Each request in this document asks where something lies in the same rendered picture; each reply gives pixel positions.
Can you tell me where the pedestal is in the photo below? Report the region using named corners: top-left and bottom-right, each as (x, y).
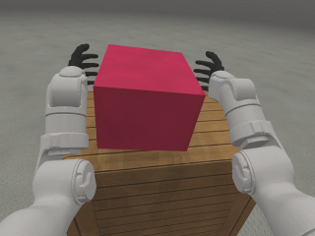
top-left (62, 90), bottom-right (256, 236)

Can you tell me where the robot right upper arm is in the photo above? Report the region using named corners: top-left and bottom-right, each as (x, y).
top-left (231, 146), bottom-right (315, 236)

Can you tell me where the left robot forearm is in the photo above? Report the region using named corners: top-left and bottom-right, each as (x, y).
top-left (31, 66), bottom-right (89, 198)

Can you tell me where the robot left upper arm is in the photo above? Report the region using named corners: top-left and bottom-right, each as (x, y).
top-left (0, 158), bottom-right (96, 236)

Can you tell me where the carton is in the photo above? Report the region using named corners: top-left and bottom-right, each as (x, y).
top-left (93, 44), bottom-right (206, 151)

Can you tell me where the robot left hand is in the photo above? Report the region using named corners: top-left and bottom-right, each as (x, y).
top-left (68, 43), bottom-right (99, 86)

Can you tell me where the robot right hand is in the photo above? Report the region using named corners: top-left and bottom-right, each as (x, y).
top-left (193, 51), bottom-right (224, 91)

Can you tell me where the right robot forearm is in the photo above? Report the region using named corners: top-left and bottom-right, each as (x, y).
top-left (208, 70), bottom-right (295, 183)

